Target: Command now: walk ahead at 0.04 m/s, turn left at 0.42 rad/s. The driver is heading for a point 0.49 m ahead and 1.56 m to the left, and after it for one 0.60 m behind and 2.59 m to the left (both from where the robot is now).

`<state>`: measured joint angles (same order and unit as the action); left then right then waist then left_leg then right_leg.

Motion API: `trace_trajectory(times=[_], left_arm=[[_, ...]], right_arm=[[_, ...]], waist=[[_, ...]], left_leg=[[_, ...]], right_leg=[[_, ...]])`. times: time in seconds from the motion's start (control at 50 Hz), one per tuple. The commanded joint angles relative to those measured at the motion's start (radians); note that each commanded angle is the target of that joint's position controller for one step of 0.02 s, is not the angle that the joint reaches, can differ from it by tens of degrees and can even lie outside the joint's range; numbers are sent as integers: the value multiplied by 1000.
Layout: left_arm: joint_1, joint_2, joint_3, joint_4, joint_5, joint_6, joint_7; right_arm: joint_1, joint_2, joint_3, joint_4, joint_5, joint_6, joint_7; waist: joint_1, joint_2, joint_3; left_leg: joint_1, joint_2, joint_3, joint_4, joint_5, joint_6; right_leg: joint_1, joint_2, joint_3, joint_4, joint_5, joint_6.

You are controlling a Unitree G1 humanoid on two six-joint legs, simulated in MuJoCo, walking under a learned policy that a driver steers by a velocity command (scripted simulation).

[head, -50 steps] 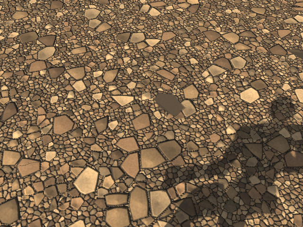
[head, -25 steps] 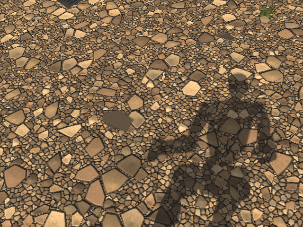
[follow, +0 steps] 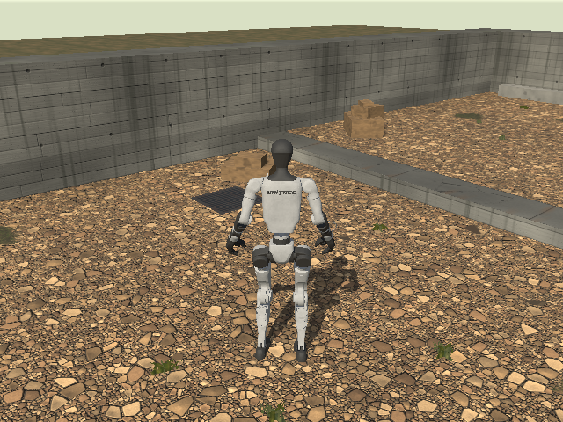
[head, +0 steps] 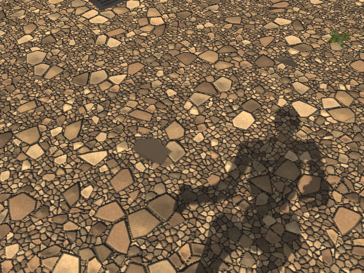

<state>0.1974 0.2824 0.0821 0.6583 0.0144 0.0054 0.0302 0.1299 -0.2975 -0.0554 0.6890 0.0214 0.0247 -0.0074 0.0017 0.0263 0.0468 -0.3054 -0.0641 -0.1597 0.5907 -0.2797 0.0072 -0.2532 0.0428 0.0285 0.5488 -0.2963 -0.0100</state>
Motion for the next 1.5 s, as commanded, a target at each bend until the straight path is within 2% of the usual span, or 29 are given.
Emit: trace_trajectory(times=[0.02, 0.06, 0.08, 0.12, 0.22, 0.34, 0.36, 0.38, 0.4, 0.42, 0.48, 0.62, 0.76, 0.8, 0.82, 0.84, 0.86, 0.88, 0.92, 1.02, 1.22, 1.26, 1.3, 1.32, 1.34, 1.36, 1.38, 1.42, 1.5], left_arm=[[44, 119, 43, -66, 2, -16, 0], [88, 160, 51, -68, 8, -27, 3], [98, 151, 43, -70, 6, -39, 8], [50, 151, 38, -71, -17, -52, 17], [61, 184, 47, -55, -19, -59, 2], [62, 172, 41, -22, -38, -61, -31], [56, 115, 21, -30, -18, -67, -32], [-2, 31, -7, -131, 8, -87, -28], [-46, 108, 4, -141, -36, -114, -28], [-68, 150, 13, -141, -64, -129, -35], [-35, 150, 18, -94, 0, -137, -35], [-217, 52, -23, -98, -6, -120, -52], [-299, 103, -7, -113, -23, -139, -73], [-155, 146, 20, -79, -21, -145, -61], [-4, 180, 35, -58, -10, -146, -52], [152, 260, 55, -40, 10, -138, -41], [168, 213, 42, -16, -7, -131, -52], [115, 131, 21, -31, -19, -121, -46], [28, 91, 7, -19, -12, -105, -37], [-21, 95, 11, 32, -13, -127, -36], [61, 206, 38, 107, -40, -97, -34], [69, 236, 47, 113, -51, -82, -32], [57, 246, 47, 109, -61, -65, -27], [78, 206, 29, 98, -42, -66, -21], [180, 58, -21, 35, 9, -83, -33], [99, 117, -21, 24, -17, -117, -43], [-13, 188, -2, -5, -58, -134, -49], [-35, 163, -12, -5, -28, -147, -37], [-1, 142, -12, 13, 1, -113, -39]], right_arm=[[-43, -122, -38, -103, 6, -3, -4], [-59, -111, -36, -122, 3, -6, 5], [-76, -139, -49, -130, 5, -10, 10], [-66, -113, -43, -125, 8, -9, 21], [-97, -56, -15, -147, 4, -25, 49], [135, -123, -50, -77, 6, -27, 44], [284, -187, -82, -45, 15, -27, 34], [339, -349, -105, -69, 1, -45, 25], [335, -282, -85, -86, -1, -72, 36], [297, -214, -62, -80, -7, -89, 37], [165, -130, -31, -99, -20, -89, 27], [245, -160, -43, -33, 1, -82, -15], [303, -169, -55, 17, 13, -60, -29], [277, -157, -53, 6, 6, -54, -25], [248, -129, -40, -18, -4, -53, -19], [334, -43, -15, -43, -9, -58, -16], [409, -51, -3, -46, 12, -65, -15], [342, -147, -29, -35, 29, -64, -13], [190, -154, -34, -71, 9, -61, -11], [161, -60, -19, -96, 6, -34, 2], [-93, -55, -6, -177, 4, -55, 56], [-79, -84, -21, -190, -3, -50, 60], [125, -152, -64, -147, -4, -41, 53], [314, -221, -100, -97, 4, -30, 36], [299, -357, -120, -102, 17, -35, 25], [325, -284, -95, -148, 10, -55, 32], [295, -218, -74, -132, -3, -73, 38], [178, -166, -56, -134, -5, -84, 35], [113, -146, -44, -139, -17, -90, 16]], waist=[[14, -100, -125], [50, -254, -93], [53, -166, -62], [32, -111, -6], [67, -138, -20], [-46, -91, -70], [-115, 39, -122], [-102, 351, -153], [-140, 188, -187], [-111, 139, -93], [-21, 60, -14], [-59, 55, -7], [-63, 92, -4], [14, 111, -92], [93, 96, -226], [99, -104, -422], [65, -340, -510], [79, -215, -338], [58, -82, -110], [-7, -111, -4], [67, -69, 41], [39, -88, 15], [-90, -89, -107], [-171, -32, -203], [-52, 277, -285], [-117, 182, -465], [-138, 103, -318], [-56, -4, -155], [14, 12, -101]], left_leg=[[-134, 47, -79, 30, 43, 50], [-364, 22, 76, 384, -304, 0], [-428, 76, 53, 522, -290, -5], [-478, 125, 56, 512, -177, -16], [-279, 137, 174, 278, -69, -31], [174, 23, 296, 1, -19, 46], [364, 79, 152, -62, -41, 95], [526, 359, -511, -278, -226, 295], [533, 436, -706, -413, -416, 385], [475, 430, -617, -410, -393, 360], [247, 291, -305, -375, -38, 261], [136, 177, -92, -364, 297, 201], [248, 238, -221, -263, 335, 166], [242, 192, -200, -113, 571, 132], [142, 139, -172, 94, 543, 100], [-164, 18, -78, 461, 197, 32], [-367, -20, -48, 680, -310, 5], [-449, 55, -50, 753, -240, -2], [-430, 126, 22, 703, -105, -7], [-363, 194, 52, 550, -31, -15], [-320, 158, 168, 76, 250, 30], [-257, 109, 215, 46, 147, 68], [33, 15, 272, -12, 127, 126], [339, 29, 188, -18, 153, 168], [682, 311, -375, -88, 3, 351], [744, 400, -706, -272, -202, 420], [656, 376, -576, -308, -158, 357], [381, 303, -363, -300, 69, 300], [145, 240, -206, -350, 348, 301]], right_leg=[[159, -145, 160, -127, 93, -83], [225, -428, 458, -283, -37, -262], [200, -461, 489, -308, -126, -287], [193, -389, 365, -337, -221, -219], [119, -293, 70, -357, -53, -156], [-65, -275, -95, -99, -18, -99], [-191, -211, -190, 216, 36, -38], [-585, -32, -148, 629, -303, 54], [-712, -37, 49, 768, -285, 41], [-755, -84, 65, 768, -191, 12], [-567, -152, 59, 564, 25, 6], [-384, -49, 0, 113, 343, 71], [-259, -24, 41, -70, 310, 19], [-33, -6, -1, -111, 267, -29], [235, -89, 60, -79, 263, -84], [643, -340, 397, -61, 137, -212], [748, -477, 754, -187, -69, -289], [609, -442, 662, -233, -197, -247], [313, -360, 397, -280, -10, -197], [84, -311, 134, -408, 197, -205], [253, -309, -149, -380, 377, -133], [311, -319, -183, -279, 629, -113], [271, -285, -243, 33, 886, -74], [71, -249, -250, 311, 725, -33], [-398, -69, -211, 704, -194, 39], [-505, -17, 45, 845, -308, 33], [-588, -65, 67, 843, -206, 12], [-508, -138, 60, 673, -68, 4], [-358, -152, 42, 506, 11, 49]])
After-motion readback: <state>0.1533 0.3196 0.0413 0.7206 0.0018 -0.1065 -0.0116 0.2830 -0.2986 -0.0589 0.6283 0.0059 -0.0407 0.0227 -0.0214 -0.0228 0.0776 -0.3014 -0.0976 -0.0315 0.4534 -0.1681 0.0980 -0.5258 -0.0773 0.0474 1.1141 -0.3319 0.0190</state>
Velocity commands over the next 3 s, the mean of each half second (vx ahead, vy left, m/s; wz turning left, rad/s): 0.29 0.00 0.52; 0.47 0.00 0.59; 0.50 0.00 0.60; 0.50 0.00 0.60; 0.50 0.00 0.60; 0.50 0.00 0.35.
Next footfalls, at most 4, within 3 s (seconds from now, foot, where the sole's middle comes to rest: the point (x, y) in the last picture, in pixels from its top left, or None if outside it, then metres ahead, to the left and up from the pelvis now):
0.36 left None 0.10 0.18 -0.77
0.82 right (161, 269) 0.49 0.12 -0.77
1.32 left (53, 255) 0.54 0.51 -0.77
1.80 right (47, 179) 0.87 0.62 -0.77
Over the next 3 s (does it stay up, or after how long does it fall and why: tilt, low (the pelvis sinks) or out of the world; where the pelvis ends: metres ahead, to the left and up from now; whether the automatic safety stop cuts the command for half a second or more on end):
stays up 0.82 1.19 0.01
